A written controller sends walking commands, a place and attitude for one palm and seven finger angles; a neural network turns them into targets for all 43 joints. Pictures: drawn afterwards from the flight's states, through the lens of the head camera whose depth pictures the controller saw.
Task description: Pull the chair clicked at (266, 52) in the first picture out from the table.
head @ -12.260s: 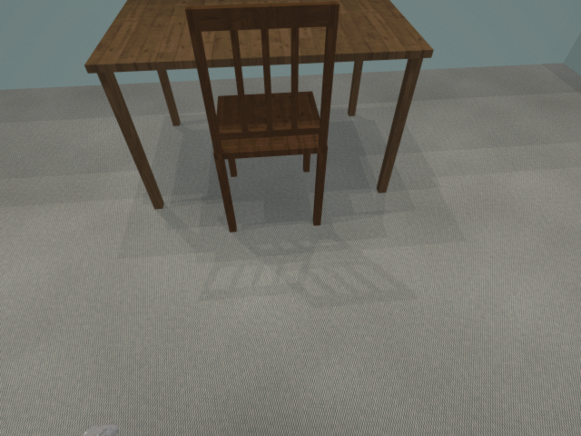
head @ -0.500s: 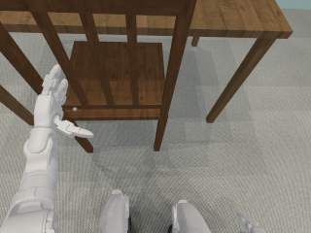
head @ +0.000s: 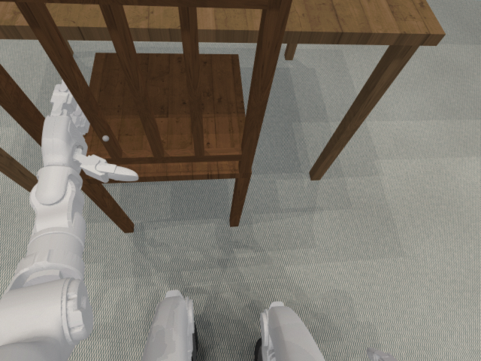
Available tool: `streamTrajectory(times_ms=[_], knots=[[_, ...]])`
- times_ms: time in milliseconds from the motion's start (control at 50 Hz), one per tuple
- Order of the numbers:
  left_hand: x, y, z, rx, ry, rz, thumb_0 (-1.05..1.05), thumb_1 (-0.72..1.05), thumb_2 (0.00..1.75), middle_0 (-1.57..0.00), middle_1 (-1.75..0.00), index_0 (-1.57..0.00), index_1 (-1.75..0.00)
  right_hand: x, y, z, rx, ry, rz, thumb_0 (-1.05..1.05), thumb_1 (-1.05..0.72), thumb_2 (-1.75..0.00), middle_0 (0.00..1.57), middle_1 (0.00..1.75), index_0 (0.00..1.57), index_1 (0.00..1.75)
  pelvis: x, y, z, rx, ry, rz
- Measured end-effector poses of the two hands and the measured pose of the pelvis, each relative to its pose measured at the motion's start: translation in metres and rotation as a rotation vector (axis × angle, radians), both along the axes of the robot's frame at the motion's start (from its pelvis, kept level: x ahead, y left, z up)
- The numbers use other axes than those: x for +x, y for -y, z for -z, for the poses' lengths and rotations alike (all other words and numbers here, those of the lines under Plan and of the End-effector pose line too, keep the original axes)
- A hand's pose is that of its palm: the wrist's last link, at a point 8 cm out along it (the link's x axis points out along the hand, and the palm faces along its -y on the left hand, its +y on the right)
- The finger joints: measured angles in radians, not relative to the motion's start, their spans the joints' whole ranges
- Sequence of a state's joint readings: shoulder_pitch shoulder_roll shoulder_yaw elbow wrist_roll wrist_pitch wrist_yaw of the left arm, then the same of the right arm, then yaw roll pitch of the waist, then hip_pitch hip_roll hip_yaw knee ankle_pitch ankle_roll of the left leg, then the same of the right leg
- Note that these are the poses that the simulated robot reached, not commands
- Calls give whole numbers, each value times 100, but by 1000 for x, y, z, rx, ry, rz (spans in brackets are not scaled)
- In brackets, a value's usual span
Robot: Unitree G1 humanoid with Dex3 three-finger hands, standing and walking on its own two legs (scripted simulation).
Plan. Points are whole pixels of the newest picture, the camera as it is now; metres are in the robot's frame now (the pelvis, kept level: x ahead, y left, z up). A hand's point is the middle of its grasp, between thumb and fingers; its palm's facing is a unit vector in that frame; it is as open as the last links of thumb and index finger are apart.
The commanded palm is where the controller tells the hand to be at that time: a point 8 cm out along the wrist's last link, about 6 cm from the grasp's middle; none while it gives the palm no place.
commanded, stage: push the fingers through the gap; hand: left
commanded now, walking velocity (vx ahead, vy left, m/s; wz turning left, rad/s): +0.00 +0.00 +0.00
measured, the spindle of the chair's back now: (141, 100) +0.52 +0.15 +0.06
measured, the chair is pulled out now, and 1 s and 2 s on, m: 0.00 0.00 0.01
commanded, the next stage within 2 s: hook a spindle and tug to test in 0.70 s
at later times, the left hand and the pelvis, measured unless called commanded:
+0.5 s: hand (105, 120) +0.50 +0.22 +0.03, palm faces +0.07 -1.00 -0.04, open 16.9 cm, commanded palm +0.48 +0.25 +0.04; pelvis +0.00 +0.00 -0.01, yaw -1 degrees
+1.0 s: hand (106, 122) +0.49 +0.21 +0.04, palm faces +0.06 -1.00 -0.03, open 16.5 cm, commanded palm +0.47 +0.24 +0.04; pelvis +0.01 +0.00 +0.00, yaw -1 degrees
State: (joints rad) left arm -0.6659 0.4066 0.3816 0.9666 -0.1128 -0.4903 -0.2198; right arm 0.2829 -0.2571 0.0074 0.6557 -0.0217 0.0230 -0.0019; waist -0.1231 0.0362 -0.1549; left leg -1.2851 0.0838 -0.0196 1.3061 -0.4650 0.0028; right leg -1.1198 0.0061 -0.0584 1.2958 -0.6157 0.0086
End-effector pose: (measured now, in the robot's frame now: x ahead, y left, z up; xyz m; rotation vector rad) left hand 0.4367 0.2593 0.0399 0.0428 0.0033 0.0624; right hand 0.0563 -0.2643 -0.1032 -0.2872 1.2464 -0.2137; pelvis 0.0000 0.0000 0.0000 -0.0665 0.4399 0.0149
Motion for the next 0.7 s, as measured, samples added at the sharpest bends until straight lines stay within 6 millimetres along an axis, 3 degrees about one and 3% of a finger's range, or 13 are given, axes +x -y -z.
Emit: streamTrajectory(times_ms=[380,700], knots=[[36,-4,4,-10,-9,-6,-1,-50,30,-7,-8,-6,-8,-26,-1,6,-6,-107,34,0,-91,-90,20,30,20,30,1,-2,7,-10,-40,7],[38,-6,4,-8,-18,-2,-1,-50,30,-7,-8,-6,-8,-25,-7,0,4,-124,48,0,-91,-90,20,30,20,30,6,-5,2,-15,-42,9]])
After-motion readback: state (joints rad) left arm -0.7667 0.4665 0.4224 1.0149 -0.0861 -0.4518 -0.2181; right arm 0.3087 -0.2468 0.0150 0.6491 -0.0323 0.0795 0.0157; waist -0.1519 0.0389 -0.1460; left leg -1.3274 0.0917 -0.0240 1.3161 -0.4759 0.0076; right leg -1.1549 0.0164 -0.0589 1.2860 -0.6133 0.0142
